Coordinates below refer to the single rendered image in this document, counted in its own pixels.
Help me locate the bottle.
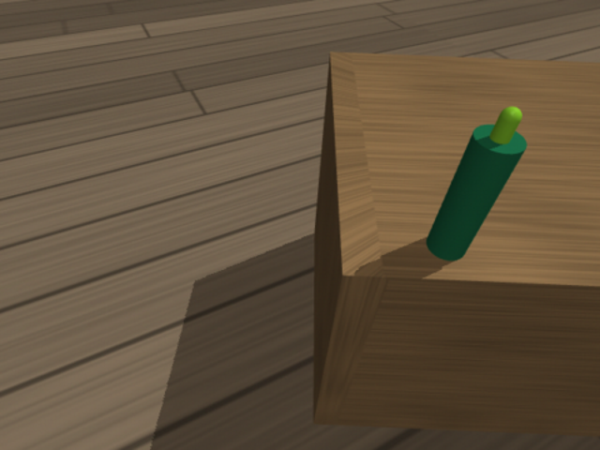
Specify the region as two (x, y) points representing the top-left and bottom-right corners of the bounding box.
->
(427, 107), (527, 261)

